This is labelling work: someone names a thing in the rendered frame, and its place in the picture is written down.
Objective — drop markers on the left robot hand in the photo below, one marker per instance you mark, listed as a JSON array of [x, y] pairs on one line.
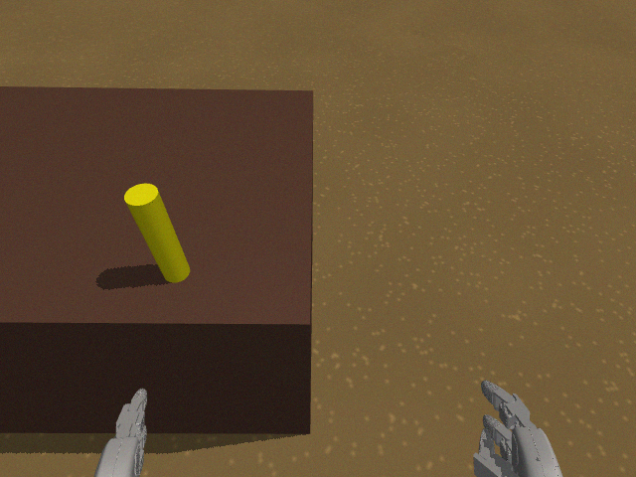
[[123, 455]]

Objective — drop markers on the right robot hand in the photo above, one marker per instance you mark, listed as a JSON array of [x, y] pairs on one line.
[[526, 451]]

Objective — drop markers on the can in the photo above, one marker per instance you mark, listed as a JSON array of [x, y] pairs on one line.
[[150, 215]]

